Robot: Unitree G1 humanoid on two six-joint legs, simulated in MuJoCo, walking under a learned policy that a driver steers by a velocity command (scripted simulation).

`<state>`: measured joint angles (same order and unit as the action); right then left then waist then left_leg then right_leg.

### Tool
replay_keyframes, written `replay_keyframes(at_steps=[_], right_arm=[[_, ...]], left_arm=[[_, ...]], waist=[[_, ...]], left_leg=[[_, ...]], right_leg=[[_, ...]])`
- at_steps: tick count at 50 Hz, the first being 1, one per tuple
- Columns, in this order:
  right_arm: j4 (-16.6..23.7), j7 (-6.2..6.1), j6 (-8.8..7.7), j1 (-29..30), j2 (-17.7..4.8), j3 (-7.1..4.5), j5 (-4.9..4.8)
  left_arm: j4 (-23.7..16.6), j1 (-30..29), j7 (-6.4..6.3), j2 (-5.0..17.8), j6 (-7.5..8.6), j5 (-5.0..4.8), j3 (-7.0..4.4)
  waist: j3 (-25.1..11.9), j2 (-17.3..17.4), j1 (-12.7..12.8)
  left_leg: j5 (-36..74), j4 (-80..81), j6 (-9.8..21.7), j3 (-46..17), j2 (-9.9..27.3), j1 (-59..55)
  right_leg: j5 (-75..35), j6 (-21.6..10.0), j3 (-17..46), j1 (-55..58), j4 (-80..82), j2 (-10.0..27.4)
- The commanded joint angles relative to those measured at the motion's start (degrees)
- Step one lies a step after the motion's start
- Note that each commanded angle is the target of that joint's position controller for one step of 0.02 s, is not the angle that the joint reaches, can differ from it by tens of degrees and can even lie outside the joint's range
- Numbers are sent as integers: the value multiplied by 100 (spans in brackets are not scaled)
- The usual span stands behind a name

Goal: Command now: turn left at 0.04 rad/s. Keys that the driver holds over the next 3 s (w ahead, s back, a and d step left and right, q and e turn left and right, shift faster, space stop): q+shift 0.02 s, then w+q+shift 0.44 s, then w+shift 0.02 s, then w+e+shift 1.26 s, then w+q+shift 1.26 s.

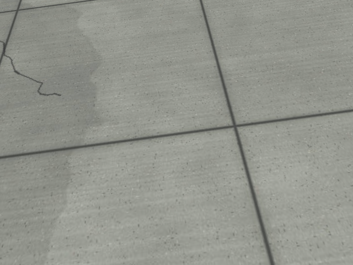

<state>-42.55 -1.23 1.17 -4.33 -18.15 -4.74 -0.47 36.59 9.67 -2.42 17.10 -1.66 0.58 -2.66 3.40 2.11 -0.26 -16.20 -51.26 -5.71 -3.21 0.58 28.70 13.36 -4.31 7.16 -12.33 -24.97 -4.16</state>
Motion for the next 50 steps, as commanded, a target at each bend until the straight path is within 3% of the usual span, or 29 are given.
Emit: replay_keyframes(at_steps=[1, 4, 6, 9, 12, 18, 20, 21, 22, 23, 24, 25, 26, 27, 28, 29, 30, 31, 33, 35, 40, 42, 44, 45, 46, 47, 48, 49, 50], right_arm=[[282, 85, -79, 149, -209, 41, -22], [485, 138, -131, 466, -592, 5, -217], [571, 171, -265, 566, -612, 4, -278], [552, 242, -456, 394, -456, 28, -245], [623, 331, -461, 347, -288, 92, -256], [1011, 512, -419, 535, -137, 289, -267], [1040, 518, -396, 247, -294, 253, -268], [947, 490, -366, -208, -482, 157, -252], [739, 454, -328, -1111, -751, -14, -271], [328, 368, -256, -2634, -1255, -307, -296], [68, 272, -242, -3113, -1837, -424, -325], [474, 310, -399, -2840, -1751, -264, -205], [525, 355, -508, -2606, -1178, -147, -139], [506, 348, -569, -2372, -1180, -117, -60], [530, 347, -607, -1891, -1015, -54, -6], [593, 356, -638, -1455, -762, 37, 114], [623, 361, -679, -1217, -550, 108, 193], [577, 364, -736, -1134, -393, 143, 162], [450, 339, -854, -1223, -356, 133, 132], [384, 265, -925, -1286, -367, 122, 160], [121, -20, -989, -1741, -467, 156, 160], [85, -150, -893, -1765, -712, 113, 189], [103, -340, -691, -1718, -1005, 14, 211], [179, -435, -604, -1502, -1132, -49, 229], [370, -456, -565, -936, -1195, -88, 305], [570, -352, -592, 45, -1127, -89, 180], [931, -55, -824, 285, 358, 316, 224], [1267, 111, -1024, -953, 763, 525, -145], [1430, 268, -1201, -757, 106, 503, -181]], left_arm=[[-150, 95, 62, 496, 81, 147, -44], [40, 532, 153, 1245, 144, 48, -292], [173, 669, 142, 1157, 292, -11, -295], [288, 783, 114, 971, 508, -40, -311], [285, 700, 186, 899, 612, -36, -341], [416, 772, 320, 1100, 620, -105, -441], [389, 574, 313, 1253, 591, -95, -468], [369, 512, 282, 1331, 577, -94, -479], [353, 433, 250, 1374, 559, -99, -463], [256, 423, 220, 1216, 620, -45, -375], [58, 586, 254, 225, 741, 122, -71], [-134, 862, 298, 260, 1002, -103, 57], [-142, 165, 308, 1081, 1087, -444, -127], [-214, 26, 281, 968, 1129, -505, -85], [-119, 102, 226, 825, 1115, -358, -37], [19, 430, 228, 794, 1014, -279, -63], [169, 694, 275, 791, 858, -328, -77], [279, 812, 296, 720, 717, -345, -80], [318, 644, 306, 503, 517, -360, -49], [202, 260, 332, 429, 528, -328, -36], [43, -462, 585, 169, 778, -308, 17], [21, -394, 682, 299, 816, -340, -60], [13, 22, 712, 527, 726, -388, -177], [116, 629, 696, 721, 620, -396, -273], [501, 2137, 625, 1091, 493, -394, -462], [990, 3888, 495, 1219, 393, -374, -509], [1319, 3864, 481, 722, 393, -100, -282], [768, 2464, 473, 623, 545, 33, -166], [348, 2199, 434, 416, 544, -10, -182]], waist=[[-751, -1065, 239], [-80, -1172, 701], [323, -1071, 748], [171, -708, 696], [63, -595, 650], [265, -497, 604], [152, -588, 304], [-160, -696, -3], [-696, -690, -600], [-1363, -469, -1356], [-1336, 1438, -1096], [-2628, 1533, -750], [-1811, 398, -1048], [-1127, 221, -828], [-840, -200, -512], [-592, -68, -156], [-403, 247, 31], [-257, 267, 107], [117, 110, 88], [356, 90, 3], [353, -91, -217], [129, 199, -81], [-248, 553, 287], [-465, 701, 687], [-903, 596, 1452], [-1060, -308, 2396], [-530, -2579, 1716], [-1291, -2322, 448], [-1441, -997, 628]], left_leg=[[106, 681, 29, 139, 261, -657], [-365, 669, 324, 252, 207, 311], [-496, 671, 574, -90, 339, 1326], [-321, 492, 795, -259, 563, 2131], [-51, 410, 773, -13, 706, 2144], [438, 528, 871, 514, 767, 1763], [328, 705, 1070, 912, 438, 822], [234, 656, 1168, 1238, 59, -100], [247, 737, 1352, 1495, -345, -1518], [123, 635, 1627, 1179, -550, -3818], [-1521, 1663, 2145, -1357, 553, -5105], [-3842, 3361, 2849, -4837, 1714, -5648], [-3800, 3916, 2430, -4764, 1914, -5183], [-2867, 3842, 2304, -4025, 1881, -4355], [-2052, 3725, 2155, -3292, 1723, -3436], [-1555, 3676, 2023, -2563, 1467, -2657], [-1135, 3814, 1938, -2051, 1316, -2063], [-629, 3930, 1824, -1538, 1163, -1778], [455, 4133, 1434, -470, 893, -1449], [1695, 4369, 1037, 509, 529, -1374], [3888, 4585, 274, 1368, 438, -2122], [6000, 4068, 59, 1502, 540, -2847], [8353, 2941, -35, 1583, 785, -3474], [9300, 2086, -39, 1545, 927, -3438], [9571, 503, 14, 1390, 980, -2770], [6299, -2702, 47, 1483, 345, -1634], [-1828, -5577, 100, 839, -937, 1174], [-2172, -6145, 339, -535, -722, 2612], [-1398, -5279, 720, -839, -547, 2633]], right_leg=[[-2957, -696, 472, 534, 381, 1412], [1877, -947, 1371, 717, 1387, 1855], [2518, -961, 1832, 1388, 1653, 2237], [1747, -832, 1463, 2428, 1700, 2416], [1068, -703, 729, 2429, 1788, 2288], [-72, -462, -710, 1952, 1860, 2147], [-1813, -267, -1361, 1566, 1471, 1994], [-3496, -154, -1698, 1303, 775, 1884], [-4979, 4, -2039, 850, -535, 1713], [-4911, 219, -2020, -552, -2437, 1523], [934, 601, -1796, -2780, -4892, 627], [1904, 463, -254, -3567, -6021, 216], [1175, 301, -65, -4115, -6113, 546], [837, 197, -198, -4140, -5859, 799], [461, 167, -220, -3773, -5474, 1113], [20, 134, -162, -3329, -5201, 1361], [-280, 142, -136, -2992, -5129, 1505], [-437, 158, -126, -2884, -4992, 1554], [-946, 206, 34, -3067, -4687, 1352], [-1726, 251, -76, -3049, -3741, 1014], [-3070, 128, -1098, -2438, -1737, 469], [-2860, -28, -1536, -2121, -1336, 65], [-2321, -128, -1939, -1582, -1327, -261], [-1878, -222, -1988, -973, -1452, -354], [-1595, -501, -1601, 466, -1616, -224], [-2443, -1022, -713, 1930, -786, 442], [-2052, -1232, -127, 2924, -1406, 300], [736, -2143, 2719, 3149, -777, 1169], [2860, -2242, 3987, 2805, 712, 1640]])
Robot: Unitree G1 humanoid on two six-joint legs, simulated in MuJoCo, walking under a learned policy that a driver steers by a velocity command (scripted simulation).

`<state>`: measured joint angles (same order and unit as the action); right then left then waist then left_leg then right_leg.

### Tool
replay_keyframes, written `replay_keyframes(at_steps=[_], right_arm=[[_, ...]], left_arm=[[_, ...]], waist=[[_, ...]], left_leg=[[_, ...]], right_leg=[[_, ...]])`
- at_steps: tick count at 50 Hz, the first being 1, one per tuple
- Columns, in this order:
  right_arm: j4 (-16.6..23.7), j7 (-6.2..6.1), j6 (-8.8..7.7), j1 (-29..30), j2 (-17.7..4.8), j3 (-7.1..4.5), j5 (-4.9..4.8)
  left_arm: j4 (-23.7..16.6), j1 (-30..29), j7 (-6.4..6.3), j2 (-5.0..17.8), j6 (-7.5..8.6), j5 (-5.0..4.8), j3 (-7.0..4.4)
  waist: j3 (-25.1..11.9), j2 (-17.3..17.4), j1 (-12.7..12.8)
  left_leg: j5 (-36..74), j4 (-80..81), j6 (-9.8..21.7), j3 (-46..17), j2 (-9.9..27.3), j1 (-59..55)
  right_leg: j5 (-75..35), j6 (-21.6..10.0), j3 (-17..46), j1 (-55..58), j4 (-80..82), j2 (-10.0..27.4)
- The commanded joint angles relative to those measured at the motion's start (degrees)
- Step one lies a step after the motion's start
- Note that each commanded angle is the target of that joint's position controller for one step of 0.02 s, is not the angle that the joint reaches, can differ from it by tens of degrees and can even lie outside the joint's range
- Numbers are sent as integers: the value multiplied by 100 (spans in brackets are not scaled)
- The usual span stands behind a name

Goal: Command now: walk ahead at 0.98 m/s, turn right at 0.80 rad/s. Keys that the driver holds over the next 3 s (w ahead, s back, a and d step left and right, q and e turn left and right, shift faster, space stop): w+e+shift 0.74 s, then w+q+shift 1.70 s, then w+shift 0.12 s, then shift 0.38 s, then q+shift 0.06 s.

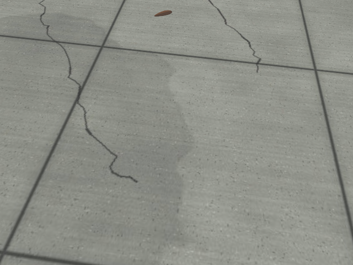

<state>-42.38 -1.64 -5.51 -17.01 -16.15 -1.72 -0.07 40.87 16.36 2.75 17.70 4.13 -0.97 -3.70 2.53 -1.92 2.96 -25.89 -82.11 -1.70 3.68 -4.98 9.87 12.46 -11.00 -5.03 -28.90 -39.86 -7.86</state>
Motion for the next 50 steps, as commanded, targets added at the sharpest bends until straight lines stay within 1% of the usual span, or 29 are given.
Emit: replay_keyframes(at_steps=[1, 2, 4, 7, 9, 12, 14, 15, 16, 17, 18, 19, 20, 21, 25, 29, 32, 35, 37, 38, 39, 40, 41, 42, 43, 44, 46, 47, 50], right_arm=[[1490, 387, -576, 673, -332, 131, -174], [1395, 363, -499, 512, -360, 121, -51], [1273, 202, -293, 421, -590, 64, 61], [1504, 26, -201, 1100, -455, 129, 223], [1692, 35, -180, 1641, -179, 188, 109], [1676, 39, -164, 1663, -404, 9, -230], [1537, 58, -207, 1262, -613, -165, -330], [1377, 65, -240, 455, -796, -317, -345], [1163, 55, -258, -789, -1079, -441, -288], [1072, 118, -225, -1215, -1665, -495, 30], [1101, 179, -201, -865, -1512, -521, 34], [1172, 144, -160, -530, -976, -430, -10], [1046, 117, -101, -508, -803, -386, 18], [915, 117, -77, -478, -741, -368, 76], [390, 158, -110, -316, -229, -221, 4], [170, 94, -129, -136, -584, -284, 90], [-64, 47, -135, -453, -787, -297, 91], [-218, -15, -75, -680, -1205, -346, 103], [-230, -120, 47, -706, -1565, -429, 81], [-204, -135, 80, -612, -1618, -439, 43], [-117, -86, 51, -269, -1508, -386, 23], [-71, -31, -34, -195, -932, -225, 39], [179, 105, -240, -1410, -105, 88, -67], [184, 148, -398, -682, -786, -46, -378], [389, 123, -410, 13, -876, -76, -564], [384, 86, -355, 206, -734, -52, -505], [73, 113, -22, -354, -618, -89, -382], [-29, 108, 137, -494, -515, -106, -358], [76, 104, 306, -19, -294, -73, -263]], left_arm=[[-205, 1031, -110, 463, 22, 116, -98], [-414, 439, -126, 559, 98, 136, -109], [-635, -147, -203, 615, 140, 165, -119], [-513, -93, -363, 551, 149, -59, -119], [-368, 115, -430, 681, 86, -170, -184], [-206, 460, -450, 584, -33, -237, -193], [-199, 470, -439, 406, -114, -181, -169], [-273, 333, -385, 315, -108, -103, -132], [-455, 273, -309, -177, -83, 12, 25], [-805, 893, -279, -728, -2, -156, 201], [-808, 970, -311, -233, 8, -392, 194], [-792, 317, -332, 159, -50, -314, 112], [-841, -131, -305, 284, -78, -139, 69], [-955, -485, -273, 278, -83, -24, 37], [-1185, -721, -116, 56, -279, -182, 48], [-1337, -1096, -29, 121, -276, -106, 89], [-1453, -1792, 97, 110, -196, -108, 119], [-1521, -2112, 227, 185, -106, -144, 77], [-1441, -1528, 227, 486, -143, -184, -93], [-1219, -594, 194, 660, -189, -161, -219], [-786, 933, 80, 913, -241, -145, -415], [-373, 1591, -66, 986, -292, -138, -410], [-642, 1005, -80, 1289, -147, 97, -311], [-563, 1278, -99, 843, -112, 143, -317], [-456, 1055, -93, 788, -13, 129, -272], [-406, 488, -68, 597, 94, 123, -191], [-364, -167, -36, 90, 245, 250, -39], [-285, -287, -17, -18, 285, 218, -18], [-88, -246, -55, 96, 383, 215, -58]], waist=[[-575, 723, -213], [-199, 1149, -624], [296, 1064, -836], [358, 597, -532], [113, 132, -143], [-205, -325, 64], [-409, -495, -192], [-798, -518, -686], [-1685, 80, -1225], [-2234, 2509, -762], [-1862, 2705, -680], [-970, 1724, -889], [-565, 897, -943], [-289, 487, -903], [109, 802, -541], [451, 560, -418], [728, 272, -689], [545, 503, -620], [24, 1094, -67], [-440, 1215, 464], [-993, 1030, 1252], [-979, -92, 1241], [-2238, -1508, 8], [-2532, -678, 670], [-1263, -12, 557], [-530, 684, 160], [-33, 370, -451], [103, 184, -599], [479, 90, -519]], left_leg=[[224, -1022, 603, -1401, 274, 4182], [561, -273, 554, -1443, 515, 3686], [734, 597, 214, -1449, 779, 2980], [1710, 2797, -190, -984, 885, 1779], [2591, 4031, -378, -693, 582, 797], [2634, 5039, -584, -1007, 379, 637], [2162, 5325, -428, -1057, 436, 314], [1852, 5196, -255, -1004, 540, -526], [818, 4986, 50, -1833, 1365, -2239], [-1378, 6361, 887, -5302, 2701, -3589], [-3311, 6808, 1265, -6599, 3098, -3292], [-2804, 6757, 1132, -5543, 2804, -2645], [-1438, 6593, 983, -4283, 2516, -2056], [-404, 6560, 885, -3456, 2233, -1535], [1262, 6802, 745, -1723, 1898, -816], [2222, 7230, 733, -571, 1856, -501], [2859, 7447, 470, 156, 1733, -756], [6397, 7000, 153, 797, 1642, -1085], [9132, 5800, 127, 882, 1841, -1450], [9745, 4716, 277, 738, 2025, -1072], [9215, 3208, 412, 608, 1947, -127], [2690, 780, 404, 484, 1067, 1523], [-805, -950, 521, -593, 563, 3160], [-100, -950, 653, -1178, 634, 3550], [257, -691, 684, -1050, 793, 3815], [671, -210, 662, -1080, 1079, 3648], [1242, 186, 514, -1252, 1475, 2896], [1313, 342, 431, -1284, 1560, 2726], [2175, 1050, 218, -1187, 1556, 3029]], right_leg=[[3320, -1245, 5387, 3187, 2886, 2092], [3142, -1194, 5260, 2064, 2999, 1948], [2206, -1136, 4480, 543, 3073, 1377], [746, -850, 2933, -641, 2849, 663], [816, -530, 2551, -880, 2577, 385], [1381, -253, 2993, 324, 1963, 508], [1209, -9, 3122, 1004, 1227, 621], [571, 211, 2965, 962, 281, 540], [638, 474, 2433, 183, -1709, 344], [2329, 695, 1803, -1595, -3771, -85], [1536, 739, 1525, -2655, -4689, 588], [942, 800, 1300, -2913, -4966, 836], [606, 807, 1131, -2731, -4808, 1034], [444, 789, 1127, -2493, -4512, 1195], [263, 764, 1115, -2317, -3978, 1584], [-728, 897, 913, -2356, -3040, 1561], [-1460, 742, 362, -2074, -1712, 1416], [-1465, 422, -490, -816, -626, 779], [-871, 253, -736, 127, -596, 342], [-607, 28, -519, 1388, -562, 249], [-1138, -327, 60, 3374, 165, 440], [-1065, -495, 1211, 4925, 495, 1123], [-187, -1340, 4098, 6275, 660, 2481], [1909, -1353, 4908, 5813, 2133, 2732], [2306, -1118, 4508, 4648, 2640, 2689], [1931, -874, 3900, 3460, 2784, 2582], [1257, -527, 2613, 1891, 2902, 2217], [962, -339, 2026, 1400, 2986, 2065], [-351, 114, 606, 872, 3256, 1690]])
Over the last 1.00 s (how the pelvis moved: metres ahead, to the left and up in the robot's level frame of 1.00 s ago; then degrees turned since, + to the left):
0.58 0.36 -0.05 10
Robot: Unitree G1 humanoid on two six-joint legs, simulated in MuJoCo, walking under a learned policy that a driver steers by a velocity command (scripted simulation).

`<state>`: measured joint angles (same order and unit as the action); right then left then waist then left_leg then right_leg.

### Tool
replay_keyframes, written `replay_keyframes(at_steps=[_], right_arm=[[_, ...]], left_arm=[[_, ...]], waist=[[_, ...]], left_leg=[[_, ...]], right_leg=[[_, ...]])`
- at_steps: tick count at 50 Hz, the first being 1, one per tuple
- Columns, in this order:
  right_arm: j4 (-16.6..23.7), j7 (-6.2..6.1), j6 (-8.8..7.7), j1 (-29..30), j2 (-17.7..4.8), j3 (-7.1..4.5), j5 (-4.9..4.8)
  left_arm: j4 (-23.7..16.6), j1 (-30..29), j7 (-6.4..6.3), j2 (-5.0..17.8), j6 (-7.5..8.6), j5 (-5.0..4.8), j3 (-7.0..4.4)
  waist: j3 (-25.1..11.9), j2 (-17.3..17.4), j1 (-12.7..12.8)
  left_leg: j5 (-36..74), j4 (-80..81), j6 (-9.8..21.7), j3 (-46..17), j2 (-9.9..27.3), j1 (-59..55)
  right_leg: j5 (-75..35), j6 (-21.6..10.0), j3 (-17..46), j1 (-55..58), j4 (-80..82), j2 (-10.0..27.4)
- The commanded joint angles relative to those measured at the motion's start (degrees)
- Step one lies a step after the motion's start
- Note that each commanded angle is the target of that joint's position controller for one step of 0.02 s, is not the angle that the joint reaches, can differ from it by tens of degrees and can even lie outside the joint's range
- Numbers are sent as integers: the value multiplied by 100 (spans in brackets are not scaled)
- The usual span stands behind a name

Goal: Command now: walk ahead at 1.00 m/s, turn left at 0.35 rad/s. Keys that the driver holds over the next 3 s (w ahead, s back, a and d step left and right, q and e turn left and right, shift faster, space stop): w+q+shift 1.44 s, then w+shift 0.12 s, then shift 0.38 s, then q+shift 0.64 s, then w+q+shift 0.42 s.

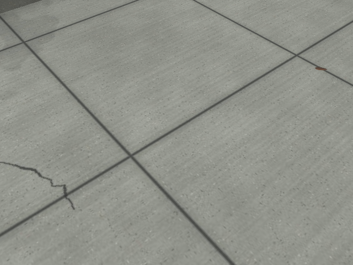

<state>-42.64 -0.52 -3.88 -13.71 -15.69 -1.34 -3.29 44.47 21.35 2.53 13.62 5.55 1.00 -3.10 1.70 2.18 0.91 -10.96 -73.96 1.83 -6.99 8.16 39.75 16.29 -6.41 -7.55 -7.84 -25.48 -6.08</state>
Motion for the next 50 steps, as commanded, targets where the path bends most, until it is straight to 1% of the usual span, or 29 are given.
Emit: replay_keyframes(at_steps=[1, 5, 8, 10, 12, 13, 14, 15, 16, 17, 18, 19, 22, 25, 27, 31, 33, 34, 35, 36, 37, 38, 39, 40, 41, 43, 44, 47, 50], right_arm=[[196, 0, 116, -79, -341, -110, 95], [347, 199, -66, 646, -239, -75, 121], [548, 426, -148, 1042, -251, -76, 79], [648, 505, -116, 853, -523, -198, 41], [423, 458, 93, -643, -989, -423, -20], [57, 367, 230, -2113, -1434, -633, 26], [-178, 247, 354, -2664, -1515, -641, 48], [13, 271, 189, -1978, -1438, -535, 275], [303, 276, 82, -1707, -991, -439, 360], [342, 297, -23, -1619, -780, -402, 379], [418, 341, -115, -1221, -829, -407, 345], [545, 343, -176, -800, -826, -406, 310], [688, 206, -178, -352, -752, -367, 221], [564, 16, -125, -507, -694, -341, 113], [449, -32, -43, -687, -825, -401, 89], [279, -78, -1, -885, -749, -448, 17], [311, -72, 49, -719, -780, -486, 91], [435, -13, 71, -474, -718, -442, 228], [636, 49, 73, -454, -150, -234, 437], [945, 98, -8, -1565, 287, -44, -39], [736, 8, 52, -1260, -295, -88, -199], [816, 10, 83, -474, -691, -169, -13], [910, 29, 107, -11, -712, -195, 158], [1059, 60, 98, 321, -653, -219, 272], [1114, 123, 140, 298, -555, -226, 196], [1199, 176, 254, 267, -341, -188, 32], [1259, 201, 291, 329, -275, -161, 33], [1372, 254, 276, 556, -302, -121, 102], [1451, 341, 208, 1138, -415, -133, 128]], left_arm=[[-422, -734, -74, 505, 265, 34, -113], [-232, -272, -260, 663, 340, 34, -96], [-98, -58, -335, 895, 209, -7, -115], [-126, -93, -439, 1224, 21, 27, -192], [-262, -568, -509, 1585, -173, 27, -307], [-420, -1026, -463, 1595, -168, -2, -312], [-469, -1282, -312, 943, -14, -44, -131], [-890, -358, -162, -140, 228, -187, 187], [-1118, -754, -83, 418, 467, -289, 209], [-1289, -1428, -78, 784, 545, -363, 108], [-1329, -1369, -114, 722, 552, -320, 114], [-1241, -1297, -164, 676, 501, -148, 122], [-1141, -1112, -284, 857, 265, -28, 30], [-1572, -2230, -323, 511, 211, 91, 144], [-1754, -2670, -287, 300, 218, 1, 179], [-1824, -2749, -268, 786, 299, -309, -70], [-1655, -1967, -282, 1136, 375, -369, -278], [-1437, -775, -314, 1295, 365, -399, -393], [-1224, 648, -375, 1542, 283, -341, -420], [-1076, 615, -239, 2001, 302, -62, -452], [-1273, 94, -233, 1352, 237, -67, -379], [-1272, -84, -289, 954, 168, -104, -290], [-1117, -120, -291, 928, 117, -47, -267], [-980, -216, -289, 904, 109, -13, -250], [-857, -335, -290, 789, 125, 19, -204], [-621, -392, -230, 482, 144, -100, -120], [-521, -417, -219, 481, 145, -145, -119], [-401, -618, -260, 777, 157, -64, -168], [-240, -406, -310, 973, 174, -11, -176]], waist=[[647, -331, -241], [592, -57, 145], [660, -312, 207], [210, -709, -68], [-496, -1210, -1034], [-1021, -1081, -1763], [-806, 310, -1895], [-1098, 2290, -543], [-1582, 1302, -809], [-876, 214, -778], [-452, -634, -302], [-185, -903, -54], [191, -618, 237], [514, -320, -176], [328, 28, -495], [39, 422, -563], [-447, 539, -31], [-1229, 546, 641], [-2293, -148, 1066], [-2978, -3447, 202], [-2085, -2575, 434], [-1228, -1601, 639], [-708, -466, 602], [-316, -276, 491], [-85, -444, 291], [64, -711, 111], [179, -676, 36], [468, -504, -111], [706, -198, 114]], left_leg=[[1091, 710, -177, -8, 166, 93], [2859, 2473, -32, 684, -154, -118], [2750, 3537, 251, 1147, -507, -93], [2106, 3614, 425, 1680, -986, -518], [950, 3169, 707, 1705, -1245, -1989], [721, 3182, 946, 1191, -1142, -3795], [555, 3289, 1185, 596, -918, -4878], [-1289, 4193, 2355, -2511, 9, -6032], [-3111, 5686, 2435, -4246, 486, -6041], [-3290, 6229, 1979, -4247, 446, -5259], [-2994, 6256, 1895, -4073, 407, -4355], [-2394, 6190, 1900, -3670, 152, -3556], [-944, 6269, 1800, -2376, -493, -2351], [116, 6208, 1533, -1413, -1050, -1379], [-7, 6112, 1227, -1289, -1201, -1115], [-314, 5413, 955, -1967, -927, -2388], [1135, 4376, 737, -2008, -849, -2997], [1805, 3028, 506, -1694, -979, -2793], [203, 973, 382, -1218, -1184, -1630], [-2141, -854, 169, -682, -1597, 372], [-1471, -1332, 152, -410, -917, 1120], [-1071, -1316, 158, -147, -787, 1239], [-883, -1102, 159, -11, -581, 1004], [-692, -745, 178, -17, -379, 859], [-616, -558, 196, -48, -185, 625], [-670, -449, 237, 28, 23, 693], [-576, -387, 230, 49, 97, 848], [286, 153, 79, 146, 120, 979], [1298, 1268, 114, 614, -55, 819]], right_leg=[[-1146, -246, 446, -1260, 1880, 1338], [-1997, 175, -259, -451, 2037, 1226], [-3747, 472, -507, 775, 1772, 1474], [-6525, 620, -593, 1649, 925, 1622], [-8595, 574, -534, 1635, -942, 1897], [-8117, 453, -369, 688, -2668, 1821], [-2899, 538, -355, -940, -5451, 859], [1773, 737, 757, -3616, -7377, -94], [1251, 325, 1638, -4077, -7181, 45], [746, 77, 1654, -4043, -6438, 311], [422, 97, 1692, -3818, -5799, 528], [270, 209, 1748, -3440, -5314, 698], [77, 655, 1649, -2837, -4157, 1021], [-1160, 991, 1169, -2181, -2225, 819], [-2045, 1091, 952, -1397, -1132, 511], [-2125, 1120, 1448, -1106, -129, 462], [-1619, 899, 1362, -388, -77, 448], [-1297, 715, 1388, 902, -443, 744], [192, 478, 2503, 2906, -926, 1745], [2754, -718, 6422, 4142, 652, 3249], [4071, -595, 6534, 3497, 1047, 3062], [3102, -328, 5283, 2736, 969, 2740], [1779, -186, 4294, 1942, 927, 2480], [857, -154, 3595, 1322, 945, 2270], [382, -91, 3043, 854, 1035, 2125], [-115, -39, 2341, 558, 1197, 2020], [-397, -44, 2060, 444, 1276, 2029], [-1165, -43, 1127, 65, 1607, 1966], [-1770, 166, 267, 213, 1813, 1743]])
Over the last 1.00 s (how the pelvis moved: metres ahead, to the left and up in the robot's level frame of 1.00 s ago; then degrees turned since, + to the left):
0.74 -0.18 0.03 -45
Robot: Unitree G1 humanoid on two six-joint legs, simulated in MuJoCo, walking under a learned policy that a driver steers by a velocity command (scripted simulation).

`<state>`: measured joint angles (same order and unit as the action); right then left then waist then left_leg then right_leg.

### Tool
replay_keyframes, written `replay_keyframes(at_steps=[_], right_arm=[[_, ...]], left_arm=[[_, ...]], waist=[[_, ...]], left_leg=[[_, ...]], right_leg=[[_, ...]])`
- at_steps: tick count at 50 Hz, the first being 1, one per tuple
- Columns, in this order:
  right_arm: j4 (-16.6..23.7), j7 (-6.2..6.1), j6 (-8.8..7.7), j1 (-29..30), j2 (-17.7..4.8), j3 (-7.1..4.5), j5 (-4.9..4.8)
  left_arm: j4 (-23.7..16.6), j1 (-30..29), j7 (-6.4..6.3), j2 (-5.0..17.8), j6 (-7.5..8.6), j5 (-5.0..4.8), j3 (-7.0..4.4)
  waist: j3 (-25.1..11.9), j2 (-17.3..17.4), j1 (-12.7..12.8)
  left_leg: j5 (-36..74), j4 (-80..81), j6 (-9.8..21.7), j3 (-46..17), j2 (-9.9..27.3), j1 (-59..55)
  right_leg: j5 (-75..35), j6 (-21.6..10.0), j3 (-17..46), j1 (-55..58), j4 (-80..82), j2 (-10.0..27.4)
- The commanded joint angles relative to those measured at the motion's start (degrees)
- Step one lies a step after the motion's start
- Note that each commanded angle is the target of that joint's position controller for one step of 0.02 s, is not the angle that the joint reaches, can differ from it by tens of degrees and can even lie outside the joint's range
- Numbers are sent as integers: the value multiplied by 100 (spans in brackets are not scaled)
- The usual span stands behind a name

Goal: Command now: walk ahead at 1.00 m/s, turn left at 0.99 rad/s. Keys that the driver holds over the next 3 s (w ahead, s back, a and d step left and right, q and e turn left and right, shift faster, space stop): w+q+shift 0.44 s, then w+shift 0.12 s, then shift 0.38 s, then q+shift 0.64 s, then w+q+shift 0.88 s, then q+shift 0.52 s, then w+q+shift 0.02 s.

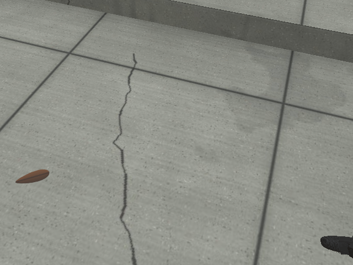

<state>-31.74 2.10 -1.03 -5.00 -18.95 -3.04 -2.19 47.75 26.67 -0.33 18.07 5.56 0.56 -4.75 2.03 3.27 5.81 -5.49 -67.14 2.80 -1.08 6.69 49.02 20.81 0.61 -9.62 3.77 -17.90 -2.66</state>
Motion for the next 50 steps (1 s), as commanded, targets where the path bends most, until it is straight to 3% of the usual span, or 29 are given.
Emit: replay_keyframes(at_steps=[1, 3, 5, 6, 8, 9, 10, 11, 12, 13, 14, 17, 20, 23, 26, 27, 29, 30, 31, 32, 33, 34, 35, 38, 41, 45, 48, 49, 50], right_arm=[[422, 134, -110, 533, -44, 54, 19], [499, 252, -188, 844, -24, 55, -10], [520, 306, -207, 767, -262, -63, -41], [440, 298, -173, 291, -427, -163, -79], [-272, 183, -30, -2402, -1153, -581, -96], [-618, 40, 34, -2912, -1192, -593, -141], [-272, 42, -81, -2200, -1497, -514, 82], [-134, 13, -175, -2271, -1114, -490, 181], [-189, 7, -290, -2159, -923, -443, 223], [-195, 39, -381, -1749, -794, -393, 208], [-167, 40, -430, -1371, -632, -329, 206], [-202, -102, -415, -983, -368, -235, 133], [-354, -298, -359, -1051, -488, -270, 53], [-572, -338, -329, -1476, -652, -351, -13], [-811, -364, -300, -1836, -403, -311, -38], [-873, -361, -253, -1878, -406, -319, 10], [-785, -248, -186, -1584, -419, -264, 250], [-709, -221, -221, -2142, 234, -89, 316], [-790, -211, -292, -3153, 481, 43, -116], [-860, -256, -258, -2633, -58, -13, -174], [-613, -266, -242, -1523, -352, -64, -85], [-423, -284, -246, -836, -402, -69, 83], [-312, -273, -259, -621, -358, -94, 198], [-324, -216, -205, -698, 49, 6, 144], [-386, -147, -228, -570, 221, 127, 211], [-398, -28, -211, -131, -44, 62, 261], [-571, -82, -191, -474, -382, -103, 364], [-535, -135, -166, -689, -863, -234, 367], [-399, -185, -85, -820, -1122, -257, 460]], left_arm=[[-485, -762, -34, 608, 162, 21, -14], [-361, -550, -66, 816, 112, 24, -23], [-318, -351, -163, 1206, 30, 24, -98], [-343, -420, -220, 1368, -46, 14, -140], [-679, -1138, -209, 1428, -98, -15, -176], [-751, -1293, -138, 762, 19, -14, -5], [-1226, -498, -45, -44, 290, -44, 281], [-1509, -1157, 27, 543, 550, -194, 245], [-1642, -1701, 24, 665, 626, -347, 217], [-1578, -1717, -6, 570, 615, -281, 225], [-1432, -1518, -25, 487, 513, -154, 213], [-1383, -1384, -10, 565, 225, -19, 149], [-1794, -2531, 31, 103, 212, 123, 302], [-1964, -2954, 87, 155, 230, -117, 232], [-1962, -3038, 103, 437, 255, -231, 117], [-1901, -2768, 113, 534, 271, -234, 46], [-1547, -890, 65, 900, 252, -196, -191], [-1422, -41, 58, 1294, 243, 3, -214], [-1001, 244, 233, 1529, 229, 94, -274], [-1188, -35, 245, 869, 192, 21, -140], [-1238, -585, 205, 554, 131, 35, -49], [-1228, -977, 198, 543, 110, 76, -6], [-1121, -1104, 195, 479, 139, 72, 23], [-752, -1182, 172, 183, 205, -24, 164], [-616, -1402, 68, 737, 89, -96, 20], [-445, -1333, -6, 778, -16, -230, 22], [-327, -1284, -13, 724, -53, -195, 48], [-392, -1109, -48, 649, -60, -61, 71], [-472, -544, -56, 349, -86, 49, 192]], waist=[[756, -221, -274], [747, -264, -244], [343, -812, -482], [62, -1122, -860], [-1043, -1153, -2255], [-811, 62, -2186], [-1597, 1698, -974], [-2203, 878, -1434], [-1226, 20, -1275], [-563, -880, -842], [-233, -1023, -515], [284, -566, -172], [540, -367, -559], [209, -31, -945], [185, 293, -1046], [65, 378, -877], [-1007, 420, 221], [-1997, -950, 110], [-2729, -3700, -352], [-2090, -2408, -143], [-1149, -1384, 4], [-587, -507, -99], [-456, -465, -266], [-363, -800, -618], [-677, -888, -669], [-696, -916, -615], [-716, -681, -859], [-944, -95, -843], [-1460, 1086, -659]], left_leg=[[930, 1049, 99, 213, 17, -199], [995, 1934, 326, 758, -357, -778], [682, 2150, 460, 1261, -888, -1660], [291, 2119, 550, 1348, -1086, -2206], [152, 2549, 1076, 727, -1081, -5423], [195, 2986, 1310, -218, -620, -6633], [-799, 3512, 2404, -3314, 382, -7836], [-2909, 4925, 2567, -4894, 795, -7872], [-3144, 5402, 2214, -4845, 774, -6921], [-2668, 5479, 1998, -4407, 610, -5681], [-2102, 5439, 1858, -3793, 272, -4758], [-1265, 5568, 1761, -2632, -306, -3110], [-659, 5474, 1437, -1717, -911, -1850], [-1360, 5299, 1082, -1867, -818, -1942], [-1090, 4730, 939, -2157, -426, -3467], [-344, 4419, 887, -2194, -278, -3895], [1912, 2208, 471, -1802, -502, -3854], [287, -85, 174, -1493, -1003, -2593], [-2592, -1845, -137, -1167, -1606, -1081], [-2365, -2144, -169, -1234, -1127, -544], [-2111, -2102, -216, -943, -950, -440], [-1994, -1801, -247, -782, -793, -718], [-1980, -1336, -235, -796, -622, -907], [-2053, 389, -218, -580, -428, -1341], [-620, 2179, -298, -161, -567, -2353], [800, 3407, -134, -225, -707, -3184], [1335, 4064, 150, -73, -841, -4011], [3281, 3952, 426, -744, -235, -4608], [4839, 3942, 1570, -2526, 1129, -5669]], right_leg=[[-2506, -434, 279, -786, 1080, 1381], [-4369, -135, -158, -464, 881, 1293], [-7392, -27, -326, -58, 131, 1420], [-8617, -35, -339, 49, -608, 1551], [-8759, -184, -141, -1308, -3653, 1556], [-2087, -84, -55, -2952, -6107, 543], [1309, -22, 1005, -5000, -7882, -125], [661, -257, 1924, -5576, -7609, 43], [276, -353, 1895, -5657, -6982, 256], [-48, -316, 1896, -5249, -6344, 468], [-190, -195, 1933, -4715, -5923, 639], [-323, 209, 1780, -3973, -4736, 871], [-1981, 409, 1284, -2994, -2819, 575], [-3100, 482, 1317, -2028, -1655, 301], [-2865, 373, 1507, -2497, -1168, 517], [-2503, 270, 1416, -2395, -1199, 503], [-1762, -102, 1187, -498, -1567, 495], [-1636, -663, 2678, 1391, -1910, 1460], [-389, -1645, 6184, 2294, -233, 2753], [239, -1477, 6204, 1988, 47, 2562], [-996, -1337, 4952, 1094, -94, 2341], [-2871, -1265, 4006, 63, -206, 2117], [-4120, -1279, 3412, -444, -372, 1985], [-5147, -1133, 2402, -970, -132, 1601], [-5503, -1194, 1680, -1417, 133, 1426], [-4377, -887, 1443, -1401, 42, 1373], [-3900, -572, 1144, -1453, -936, 1032], [-2833, -269, 768, -1854, -2001, 654], [721, 138, 608, -3155, -3970, -34]])
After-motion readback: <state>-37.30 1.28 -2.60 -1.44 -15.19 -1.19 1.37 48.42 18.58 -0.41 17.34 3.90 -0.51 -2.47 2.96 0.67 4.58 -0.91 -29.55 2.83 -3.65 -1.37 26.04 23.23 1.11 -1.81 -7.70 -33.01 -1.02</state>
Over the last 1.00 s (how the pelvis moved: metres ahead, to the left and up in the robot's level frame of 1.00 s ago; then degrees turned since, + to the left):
0.85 0.24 -0.01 53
